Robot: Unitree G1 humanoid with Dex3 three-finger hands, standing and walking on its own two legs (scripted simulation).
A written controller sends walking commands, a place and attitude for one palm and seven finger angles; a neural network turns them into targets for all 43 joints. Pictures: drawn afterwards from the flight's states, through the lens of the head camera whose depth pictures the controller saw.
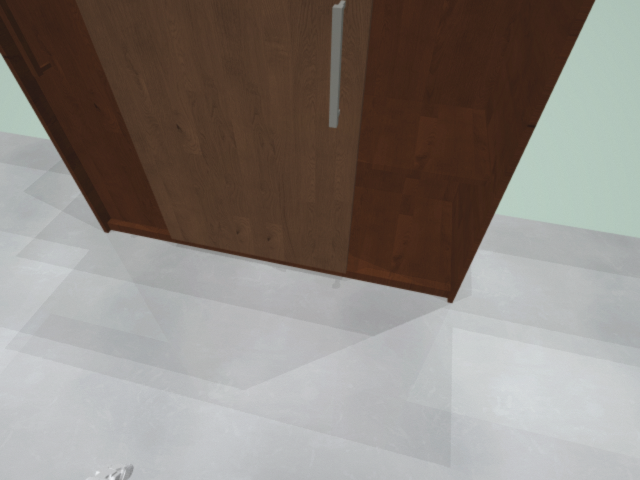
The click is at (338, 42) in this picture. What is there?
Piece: wardrobe's sliding door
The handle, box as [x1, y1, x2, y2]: [329, 0, 345, 127]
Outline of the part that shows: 342,0 337,5 334,4 332,7 329,126 336,127 337,117 339,114 338,97 342,16 345,1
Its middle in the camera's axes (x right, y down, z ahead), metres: +0.04 -0.39 +0.90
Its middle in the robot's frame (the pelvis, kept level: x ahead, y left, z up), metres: +0.95 +0.02 +0.09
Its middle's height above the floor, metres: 0.85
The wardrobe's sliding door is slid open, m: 0.40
